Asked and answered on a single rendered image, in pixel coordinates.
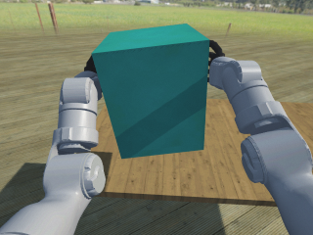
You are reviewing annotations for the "robot left upper arm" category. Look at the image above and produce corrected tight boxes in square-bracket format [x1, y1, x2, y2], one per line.
[0, 152, 106, 235]

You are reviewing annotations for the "left robot forearm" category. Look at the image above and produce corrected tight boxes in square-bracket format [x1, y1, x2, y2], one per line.
[42, 70, 103, 191]

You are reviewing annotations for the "carton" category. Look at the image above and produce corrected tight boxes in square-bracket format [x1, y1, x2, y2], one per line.
[91, 23, 210, 159]

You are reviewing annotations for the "right robot forearm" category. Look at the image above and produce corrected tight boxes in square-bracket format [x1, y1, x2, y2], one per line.
[208, 56, 313, 170]

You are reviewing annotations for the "table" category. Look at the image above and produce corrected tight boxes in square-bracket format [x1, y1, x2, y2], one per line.
[76, 98, 313, 207]

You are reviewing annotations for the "robot right hand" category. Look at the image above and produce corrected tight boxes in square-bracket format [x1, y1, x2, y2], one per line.
[207, 40, 225, 82]

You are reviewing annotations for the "robot right upper arm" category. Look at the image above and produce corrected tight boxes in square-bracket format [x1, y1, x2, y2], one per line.
[241, 127, 313, 235]

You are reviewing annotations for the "robot left hand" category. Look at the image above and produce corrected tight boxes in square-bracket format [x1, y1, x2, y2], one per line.
[84, 55, 103, 92]

